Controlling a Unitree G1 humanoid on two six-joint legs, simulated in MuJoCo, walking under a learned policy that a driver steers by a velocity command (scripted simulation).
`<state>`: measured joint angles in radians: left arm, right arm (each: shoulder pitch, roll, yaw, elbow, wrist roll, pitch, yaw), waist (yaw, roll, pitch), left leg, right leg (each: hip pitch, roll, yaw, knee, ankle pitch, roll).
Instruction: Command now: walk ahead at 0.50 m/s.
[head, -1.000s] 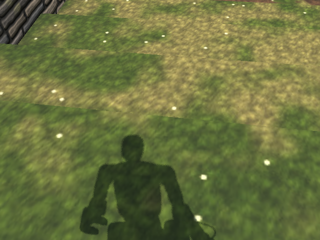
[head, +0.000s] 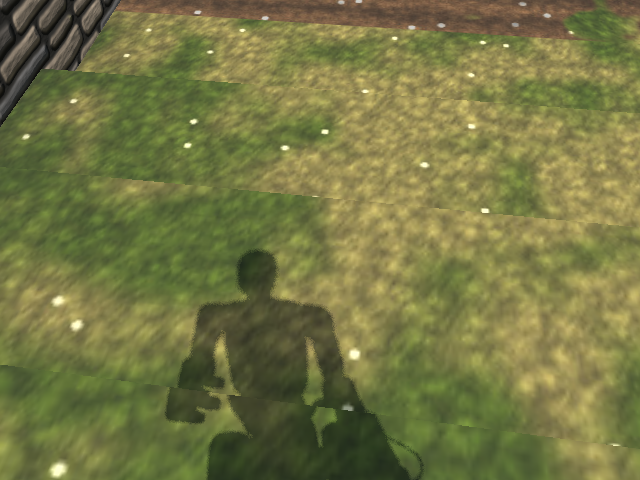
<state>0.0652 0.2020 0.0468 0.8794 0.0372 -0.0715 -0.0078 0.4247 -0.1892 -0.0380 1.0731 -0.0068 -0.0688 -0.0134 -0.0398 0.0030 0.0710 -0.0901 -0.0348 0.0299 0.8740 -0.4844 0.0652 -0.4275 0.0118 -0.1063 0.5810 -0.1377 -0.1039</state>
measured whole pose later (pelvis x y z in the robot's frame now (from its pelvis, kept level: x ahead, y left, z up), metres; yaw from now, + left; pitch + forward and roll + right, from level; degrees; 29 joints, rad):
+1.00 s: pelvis +0.21 -0.02 +0.01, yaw -27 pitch +0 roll +2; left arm 0.25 0.26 0.05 0.73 0.02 0.07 0.00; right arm 0.16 -0.29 -0.07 0.74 -0.01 0.06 -0.01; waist 0.01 0.04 0.03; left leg -0.52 0.05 0.06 0.90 -0.39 -0.03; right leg -0.27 0.03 0.01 0.54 -0.28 -0.06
